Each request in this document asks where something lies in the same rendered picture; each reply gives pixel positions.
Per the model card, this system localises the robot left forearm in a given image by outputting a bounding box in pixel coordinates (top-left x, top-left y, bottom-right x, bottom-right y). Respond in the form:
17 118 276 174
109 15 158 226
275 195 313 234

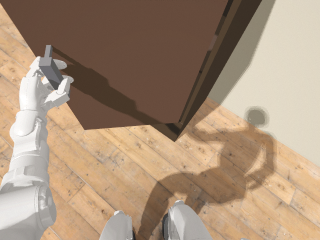
0 109 50 194

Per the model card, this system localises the handle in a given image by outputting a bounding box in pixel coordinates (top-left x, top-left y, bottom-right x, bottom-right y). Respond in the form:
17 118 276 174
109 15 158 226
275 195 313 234
38 45 71 98

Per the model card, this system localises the robot right shin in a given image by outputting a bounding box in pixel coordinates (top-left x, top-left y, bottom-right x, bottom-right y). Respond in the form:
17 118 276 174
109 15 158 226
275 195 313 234
168 200 184 240

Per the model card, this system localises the left robot hand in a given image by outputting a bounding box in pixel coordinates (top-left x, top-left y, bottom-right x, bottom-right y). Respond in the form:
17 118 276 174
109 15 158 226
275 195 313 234
19 56 74 117

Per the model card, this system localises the cupboard door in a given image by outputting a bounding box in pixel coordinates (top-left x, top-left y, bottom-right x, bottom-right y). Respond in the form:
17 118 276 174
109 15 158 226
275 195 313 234
0 0 228 130

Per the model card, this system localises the robot right thigh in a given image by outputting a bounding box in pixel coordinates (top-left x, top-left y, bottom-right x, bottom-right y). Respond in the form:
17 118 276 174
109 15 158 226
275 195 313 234
168 204 213 240

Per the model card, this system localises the robot left upper arm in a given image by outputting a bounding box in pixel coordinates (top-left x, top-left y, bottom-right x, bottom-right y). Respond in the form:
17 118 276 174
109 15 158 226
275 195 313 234
0 185 57 240

